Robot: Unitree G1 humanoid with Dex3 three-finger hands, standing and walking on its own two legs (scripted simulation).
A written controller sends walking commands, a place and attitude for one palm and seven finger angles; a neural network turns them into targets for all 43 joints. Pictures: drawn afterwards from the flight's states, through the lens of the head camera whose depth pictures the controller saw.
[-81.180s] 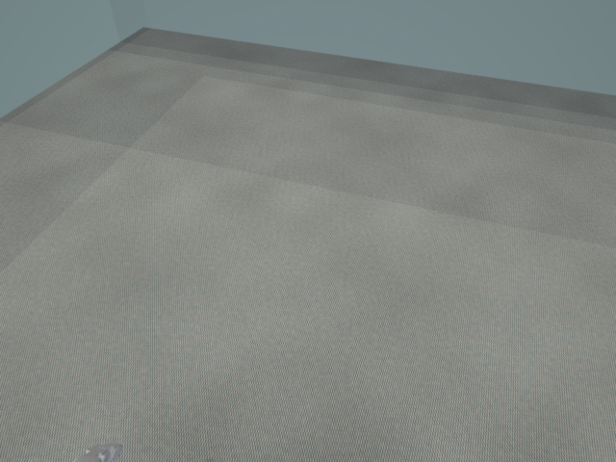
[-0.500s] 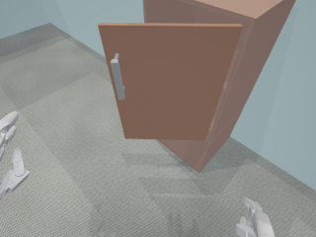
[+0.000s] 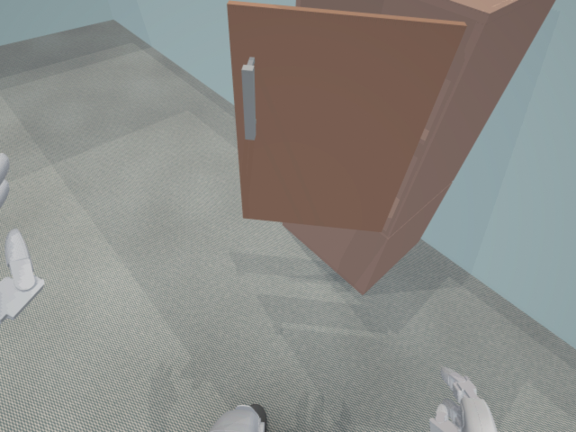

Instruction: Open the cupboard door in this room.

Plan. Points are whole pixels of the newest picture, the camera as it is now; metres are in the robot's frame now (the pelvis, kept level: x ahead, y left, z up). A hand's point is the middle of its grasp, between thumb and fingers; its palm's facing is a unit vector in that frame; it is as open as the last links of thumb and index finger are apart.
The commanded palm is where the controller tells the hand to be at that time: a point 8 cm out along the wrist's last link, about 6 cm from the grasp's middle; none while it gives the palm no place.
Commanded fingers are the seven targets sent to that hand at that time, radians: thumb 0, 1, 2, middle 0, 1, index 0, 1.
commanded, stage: step back with the hand held close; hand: left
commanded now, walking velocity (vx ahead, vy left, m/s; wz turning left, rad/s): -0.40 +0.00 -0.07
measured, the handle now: (250, 99) +0.71 +0.13 +0.08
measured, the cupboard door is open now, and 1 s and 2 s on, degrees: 42 42 42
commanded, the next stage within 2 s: stop stepping back and stand still in 0.08 s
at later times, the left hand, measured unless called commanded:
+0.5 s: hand out of the picture +0.10 +0.29 +0.18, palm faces +0.43 -0.80 -0.41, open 7.4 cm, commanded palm +0.04 +0.32 +0.19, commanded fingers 0.00 0.90 0.90 -0.20 -0.30 -0.20 -0.30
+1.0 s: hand out of the picture +0.11 +0.27 +0.17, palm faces +0.36 -0.81 -0.47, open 7.4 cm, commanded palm +0.04 +0.31 +0.19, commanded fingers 0.00 0.90 0.90 -0.20 -0.30 -0.20 -0.30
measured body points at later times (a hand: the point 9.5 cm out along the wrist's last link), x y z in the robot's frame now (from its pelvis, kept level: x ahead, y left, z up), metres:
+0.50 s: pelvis -0.11 +0.02 +0.02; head -0.11 +0.05 +0.47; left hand +0.08 +0.33 +0.21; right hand +0.04 -0.21 -0.05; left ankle -0.03 +0.11 -0.72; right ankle -0.12 -0.09 -0.69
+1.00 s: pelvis -0.12 +0.02 +0.01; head -0.11 +0.03 +0.46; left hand +0.08 +0.31 +0.20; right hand +0.00 -0.23 -0.08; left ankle -0.06 +0.13 -0.72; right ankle -0.18 -0.06 -0.72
